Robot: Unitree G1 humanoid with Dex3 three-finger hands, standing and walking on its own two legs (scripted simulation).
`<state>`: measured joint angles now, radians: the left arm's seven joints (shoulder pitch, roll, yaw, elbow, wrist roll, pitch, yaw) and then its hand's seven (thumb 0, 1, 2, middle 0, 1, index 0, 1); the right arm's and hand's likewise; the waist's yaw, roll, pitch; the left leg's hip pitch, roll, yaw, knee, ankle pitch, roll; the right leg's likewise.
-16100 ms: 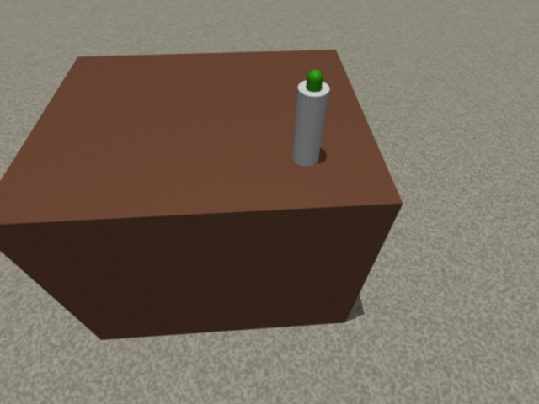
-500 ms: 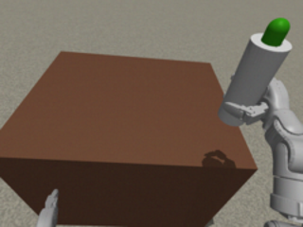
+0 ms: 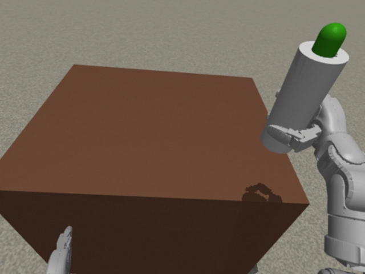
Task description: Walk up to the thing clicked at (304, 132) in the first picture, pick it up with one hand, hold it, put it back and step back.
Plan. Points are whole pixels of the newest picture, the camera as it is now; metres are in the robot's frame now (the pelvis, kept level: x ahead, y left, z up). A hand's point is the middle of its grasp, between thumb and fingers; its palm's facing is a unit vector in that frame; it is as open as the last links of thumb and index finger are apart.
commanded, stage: hold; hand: right
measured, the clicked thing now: (300, 95) +0.32 -0.17 +0.29
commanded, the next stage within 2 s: crouch in 1.08 s
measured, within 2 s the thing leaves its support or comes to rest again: neither
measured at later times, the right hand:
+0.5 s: hand (288, 117) +0.33 -0.17 +0.23, palm faces +0.07 +1.00 -0.04, open 9.8 cm
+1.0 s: hand (289, 115) +0.34 -0.18 +0.24, palm faces +0.07 +1.00 -0.04, open 9.8 cm
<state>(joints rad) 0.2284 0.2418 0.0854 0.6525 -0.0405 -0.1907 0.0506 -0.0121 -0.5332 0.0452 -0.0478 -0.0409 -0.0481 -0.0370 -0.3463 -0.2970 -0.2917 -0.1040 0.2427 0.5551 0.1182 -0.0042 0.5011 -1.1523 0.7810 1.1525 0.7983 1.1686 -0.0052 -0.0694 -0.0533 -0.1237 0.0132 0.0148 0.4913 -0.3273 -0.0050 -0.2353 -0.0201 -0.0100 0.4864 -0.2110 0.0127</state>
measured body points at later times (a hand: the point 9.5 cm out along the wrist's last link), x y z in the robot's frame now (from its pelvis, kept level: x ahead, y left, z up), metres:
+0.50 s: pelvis +0.00 +0.00 +0.00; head -0.04 +0.03 +0.45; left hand +0.17 +0.26 -0.08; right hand +0.32 -0.23 +0.24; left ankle -0.04 +0.12 -0.74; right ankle +0.03 -0.13 -0.74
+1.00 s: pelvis +0.00 +0.00 +0.00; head -0.03 +0.03 +0.45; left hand +0.17 +0.26 -0.08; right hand +0.33 -0.23 +0.24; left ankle -0.04 +0.12 -0.74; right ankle +0.03 -0.13 -0.74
